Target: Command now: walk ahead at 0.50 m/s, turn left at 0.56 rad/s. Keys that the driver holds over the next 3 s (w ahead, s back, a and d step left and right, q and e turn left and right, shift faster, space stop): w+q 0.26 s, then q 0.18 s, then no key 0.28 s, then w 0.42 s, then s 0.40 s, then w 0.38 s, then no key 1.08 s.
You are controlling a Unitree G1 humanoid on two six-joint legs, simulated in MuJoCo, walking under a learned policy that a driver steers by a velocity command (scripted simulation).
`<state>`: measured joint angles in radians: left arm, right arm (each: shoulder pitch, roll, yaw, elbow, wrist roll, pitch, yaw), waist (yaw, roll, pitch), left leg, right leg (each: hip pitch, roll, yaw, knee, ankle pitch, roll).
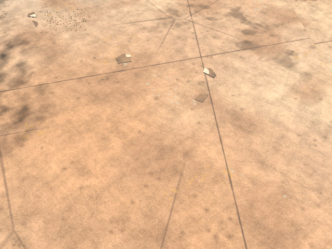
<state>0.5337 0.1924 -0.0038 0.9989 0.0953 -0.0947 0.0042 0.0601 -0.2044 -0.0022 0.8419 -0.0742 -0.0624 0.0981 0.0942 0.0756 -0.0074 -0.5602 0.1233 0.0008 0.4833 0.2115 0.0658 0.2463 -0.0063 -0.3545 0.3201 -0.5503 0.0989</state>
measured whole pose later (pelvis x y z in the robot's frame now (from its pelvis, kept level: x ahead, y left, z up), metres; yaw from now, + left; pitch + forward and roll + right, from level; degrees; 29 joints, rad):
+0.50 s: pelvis +0.36 +0.07 -0.07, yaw +20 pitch +3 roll +1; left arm 0.00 0.24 0.05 0.67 0.02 -0.12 0.02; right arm 0.31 -0.27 -0.08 0.86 0.03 -0.01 -0.05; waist -0.07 -0.03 0.01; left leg -0.13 -0.17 -0.19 0.60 -0.47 0.09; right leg -0.56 0.02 0.05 0.47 0.15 0.02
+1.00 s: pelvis +0.48 +0.12 -0.04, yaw +23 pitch +3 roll -1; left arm 0.18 0.28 0.08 0.80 -0.01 -0.07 0.01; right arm 0.35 -0.23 -0.06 0.90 0.01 -0.04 -0.03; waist -0.05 -0.02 -0.05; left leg -0.17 0.01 -0.06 0.37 -0.26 0.01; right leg -0.52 0.00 0.00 0.81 -0.25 -0.02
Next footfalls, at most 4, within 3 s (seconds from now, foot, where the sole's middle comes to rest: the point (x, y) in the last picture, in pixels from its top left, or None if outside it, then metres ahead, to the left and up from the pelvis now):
0.08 left None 0.25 0.12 -0.83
0.50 right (174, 231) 0.59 0.04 -0.83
0.80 left None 0.43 0.23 -0.83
1.18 right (175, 209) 0.69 0.05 -0.83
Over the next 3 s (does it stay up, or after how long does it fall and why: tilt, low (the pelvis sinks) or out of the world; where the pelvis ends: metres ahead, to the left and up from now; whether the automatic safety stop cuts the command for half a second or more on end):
stays up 0.86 0.22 -0.05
